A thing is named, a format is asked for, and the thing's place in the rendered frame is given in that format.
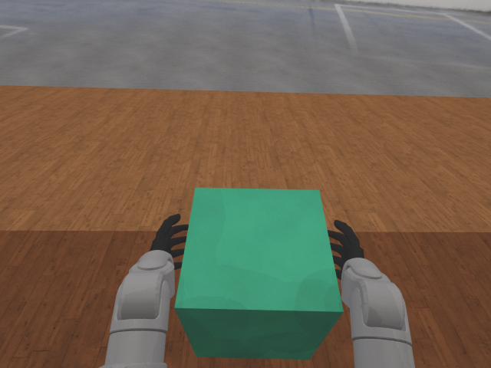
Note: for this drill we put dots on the robot right hand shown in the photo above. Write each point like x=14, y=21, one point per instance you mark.
x=351, y=246

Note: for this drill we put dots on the left robot forearm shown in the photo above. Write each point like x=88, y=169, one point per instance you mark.
x=141, y=314

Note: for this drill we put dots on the robot left hand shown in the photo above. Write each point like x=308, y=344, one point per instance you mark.
x=164, y=242

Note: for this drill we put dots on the carton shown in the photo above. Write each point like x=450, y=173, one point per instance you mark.
x=258, y=277

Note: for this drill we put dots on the right robot forearm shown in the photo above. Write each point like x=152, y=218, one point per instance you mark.
x=379, y=324

